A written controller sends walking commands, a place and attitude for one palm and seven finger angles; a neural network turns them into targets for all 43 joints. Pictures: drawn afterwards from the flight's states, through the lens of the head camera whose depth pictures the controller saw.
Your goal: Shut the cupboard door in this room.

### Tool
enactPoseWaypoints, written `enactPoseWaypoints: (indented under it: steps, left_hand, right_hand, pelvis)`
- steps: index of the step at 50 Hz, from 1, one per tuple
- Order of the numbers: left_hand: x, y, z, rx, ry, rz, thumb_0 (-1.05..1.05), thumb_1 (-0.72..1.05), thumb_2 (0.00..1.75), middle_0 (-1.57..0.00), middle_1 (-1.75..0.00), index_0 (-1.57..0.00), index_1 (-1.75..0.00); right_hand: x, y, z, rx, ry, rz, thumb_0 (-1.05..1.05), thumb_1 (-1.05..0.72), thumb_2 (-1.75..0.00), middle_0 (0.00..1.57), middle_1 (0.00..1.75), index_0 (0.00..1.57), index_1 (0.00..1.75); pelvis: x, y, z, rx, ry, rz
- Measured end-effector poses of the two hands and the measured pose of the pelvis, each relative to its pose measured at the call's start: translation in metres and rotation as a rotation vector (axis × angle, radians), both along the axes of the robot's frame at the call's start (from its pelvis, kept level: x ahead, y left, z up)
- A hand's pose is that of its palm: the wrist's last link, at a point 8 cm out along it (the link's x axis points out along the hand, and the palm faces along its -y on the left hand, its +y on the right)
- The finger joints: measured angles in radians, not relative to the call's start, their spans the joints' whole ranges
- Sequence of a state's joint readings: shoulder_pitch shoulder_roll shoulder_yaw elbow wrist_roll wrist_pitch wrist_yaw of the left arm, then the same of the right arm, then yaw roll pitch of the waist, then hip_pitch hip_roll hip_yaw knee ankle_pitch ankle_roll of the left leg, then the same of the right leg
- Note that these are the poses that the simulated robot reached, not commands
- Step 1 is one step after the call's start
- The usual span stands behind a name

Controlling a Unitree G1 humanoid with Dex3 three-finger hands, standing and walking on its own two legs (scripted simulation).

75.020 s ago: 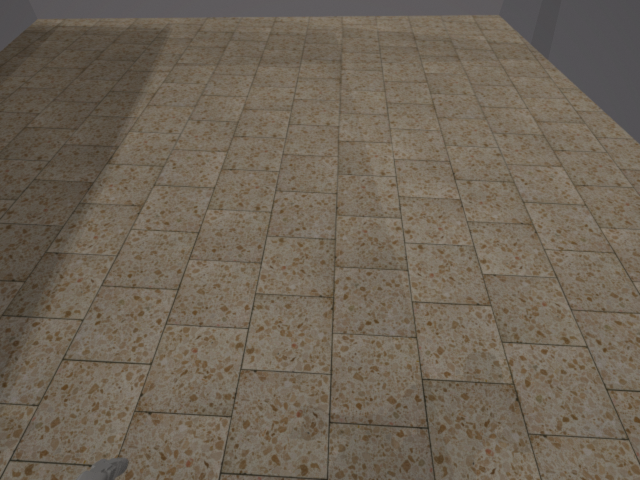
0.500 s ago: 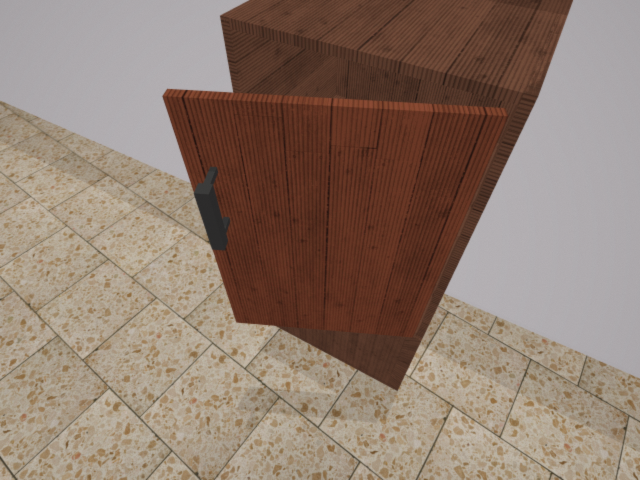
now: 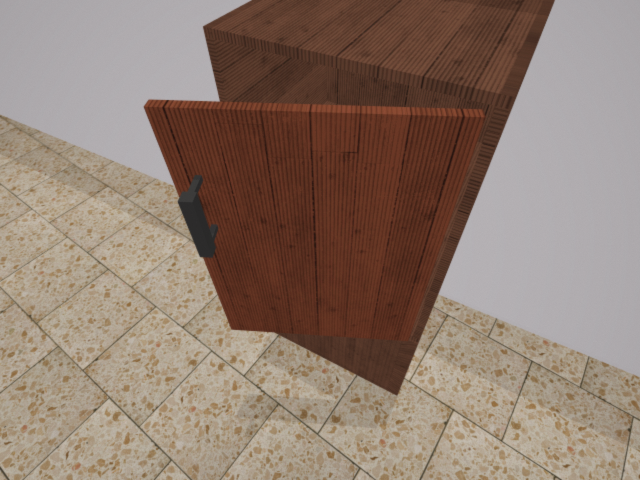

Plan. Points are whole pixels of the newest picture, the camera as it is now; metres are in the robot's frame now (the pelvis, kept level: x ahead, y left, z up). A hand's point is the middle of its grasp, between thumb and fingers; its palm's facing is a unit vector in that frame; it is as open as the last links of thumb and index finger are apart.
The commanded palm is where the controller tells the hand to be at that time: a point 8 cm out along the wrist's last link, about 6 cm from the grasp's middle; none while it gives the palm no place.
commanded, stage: raise the hand and make a fist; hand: left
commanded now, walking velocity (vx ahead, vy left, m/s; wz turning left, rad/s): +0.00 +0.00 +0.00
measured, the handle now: (202, 217) +0.47 +0.22 +0.05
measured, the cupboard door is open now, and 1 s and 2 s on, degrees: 24 24 24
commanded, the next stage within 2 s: bring the fist close to the handle in 1.94 s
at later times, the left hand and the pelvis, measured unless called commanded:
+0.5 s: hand out of the picture +0.11 +0.19 -0.05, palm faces +0.08 -1.00 -0.01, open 5.9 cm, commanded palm +0.11 +0.23 -0.03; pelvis -0.05 -0.02 -0.10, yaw +4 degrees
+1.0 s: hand (153, 449) +0.15 +0.20 +0.00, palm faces -0.01 -1.00 -0.04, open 3.6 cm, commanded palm +0.13 +0.25 +0.01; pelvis -0.04 +0.01 -0.07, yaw +3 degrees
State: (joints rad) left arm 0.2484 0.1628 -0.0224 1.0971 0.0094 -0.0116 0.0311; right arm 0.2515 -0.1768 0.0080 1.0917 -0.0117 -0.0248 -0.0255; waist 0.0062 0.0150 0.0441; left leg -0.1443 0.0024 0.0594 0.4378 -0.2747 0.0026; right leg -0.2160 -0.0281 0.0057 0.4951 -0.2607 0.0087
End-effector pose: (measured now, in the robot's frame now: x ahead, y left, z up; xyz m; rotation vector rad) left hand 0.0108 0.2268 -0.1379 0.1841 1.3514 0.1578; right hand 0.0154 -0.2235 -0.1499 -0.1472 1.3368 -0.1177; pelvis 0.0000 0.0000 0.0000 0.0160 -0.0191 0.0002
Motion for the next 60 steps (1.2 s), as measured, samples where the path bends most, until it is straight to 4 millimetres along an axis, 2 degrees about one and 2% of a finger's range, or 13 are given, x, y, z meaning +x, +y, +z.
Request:
enactPoseWaypoints:
  steps: [3,8,12,14,17,21,24,28,34,39,43,51,60]
  left_hand:
    - [0.015,0.003,0.004,0.000,-0.076,0.063,0.01,0.91,0.90,-0.20,-0.30,-0.20,-0.30]
    - [0.116,0.003,0.097,0.026,-0.799,0.082,0.02,0.91,0.90,-0.22,-0.32,-0.22,-0.32]
    - [0.155,-0.005,0.137,-0.060,-1.227,-0.001,0.01,0.91,0.90,-0.25,-0.37,-0.25,-0.36]
    - [0.153,-0.010,0.136,-0.110,-1.354,-0.094,0.00,0.91,0.90,-0.28,-0.39,-0.28,-0.39]
    - [0.132,-0.011,0.115,-0.167,-1.376,-0.202,0.00,0.91,0.90,-0.33,-0.44,-0.33,-0.44]
    - [0.094,0.001,0.082,-0.190,-1.270,-0.136,0.01,0.90,0.90,-0.40,-0.52,-0.40,-0.51]
    - [0.078,0.010,0.082,-0.141,-1.276,-0.092,0.01,0.90,0.90,-0.45,-0.58,-0.45,-0.57]
    - [0.086,0.011,0.101,-0.124,-1.375,-0.139,0.02,0.90,0.90,-0.52,-0.66,-0.52,-0.65]
    - [0.121,0.005,0.115,-0.206,-1.323,-0.226,0.01,0.90,0.90,-0.63,-0.77,-0.63,-0.77]
    - [0.126,0.018,0.126,-0.182,-1.262,-0.189,0.01,0.90,0.90,-0.72,-0.87,-0.72,-0.87]
    - [0.123,0.027,0.136,-0.145,-1.289,-0.173,0.01,0.90,0.90,-0.79,-0.95,-0.79,-0.95]
    - [0.124,0.030,0.141,-0.164,-1.315,-0.191,0.01,0.90,0.90,-0.94,-1.11,-0.94,-1.11]
    - [0.136,0.034,0.157,-0.150,-1.338,-0.186,0.02,0.90,0.90,-1.11,-1.29,-1.11,-1.29]
  right_hand:
    - [0.002,-0.006,0.002,-0.020,-0.027,-0.001,0.01,-0.91,-0.90,0.20,0.30,0.20,0.30]
    - [0.045,-0.025,0.019,-0.078,-0.394,0.008,0.01,-0.90,-0.90,0.21,0.30,0.21,0.30]
    - [0.093,-0.041,0.033,-0.094,-0.622,0.052,0.01,-0.90,-0.90,0.21,0.30,0.21,0.30]
    - [0.116,-0.048,0.039,-0.108,-0.717,0.086,0.01,-0.90,-0.90,0.21,0.30,0.21,0.30]
    - [0.146,-0.055,0.045,-0.129,-0.829,0.133,0.01,-0.90,-0.90,0.20,0.30,0.20,0.30]
    - [0.175,-0.049,0.046,-0.147,-0.921,0.185,0.01,-0.90,-0.90,0.20,0.30,0.20,0.30]
    - [0.184,-0.035,0.040,-0.138,-0.939,0.228,0.01,-0.90,-0.90,0.20,0.30,0.20,0.30]
    - [0.178,-0.009,0.020,-0.094,-0.892,0.260,0.01,-0.90,-0.90,0.20,0.30,0.20,0.30]
    - [0.138,0.022,-0.002,-0.006,-0.758,0.191,0.02,-0.90,-0.90,0.21,0.30,0.21,0.30]
    - [0.105,0.026,-0.001,0.000,-0.674,0.123,0.02,-0.90,-0.90,0.21,0.30,0.21,0.30]
    - [0.093,0.017,0.003,-0.036,-0.646,0.130,0.02,-0.90,-0.90,0.21,0.30,0.21,0.30]
    - [0.109,0.001,0.021,-0.114,-0.685,0.164,0.02,-0.90,-0.90,0.21,0.30,0.21,0.30]
    - [0.145,0.017,0.046,-0.086,-0.786,0.199,0.02,-0.90,-0.90,0.21,0.30,0.21,0.30]
  pelvis:
    - [-0.002,-0.004,-0.002,-0.008,0.000,0.004]
    - [-0.006,-0.008,-0.012,-0.005,0.029,0.051]
    - [-0.019,-0.016,-0.029,0.003,0.110,0.049]
    - [-0.026,-0.020,-0.043,0.009,0.149,0.042]
    - [-0.035,-0.024,-0.065,0.009,0.184,0.041]
    - [-0.042,-0.024,-0.086,-0.005,0.208,0.052]
    - [-0.046,-0.022,-0.095,-0.028,0.214,0.064]
    - [-0.051,-0.018,-0.101,-0.056,0.214,0.076]
    - [-0.053,-0.010,-0.092,-0.066,0.210,0.070]
    - [-0.047,-0.001,-0.078,-0.057,0.203,0.056]
    - [-0.044,0.006,-0.074,-0.056,0.201,0.056]
    - [-0.039,0.013,-0.070,-0.060,0.188,0.060]
    - [-0.031,0.013,-0.061,-0.065,0.163,0.065]
